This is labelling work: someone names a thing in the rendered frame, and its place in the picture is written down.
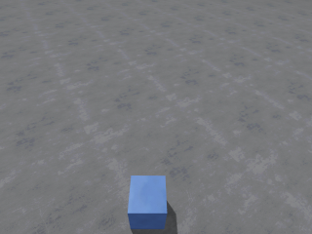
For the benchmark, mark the carton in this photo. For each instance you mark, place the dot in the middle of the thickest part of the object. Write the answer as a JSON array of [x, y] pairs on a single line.
[[147, 207]]

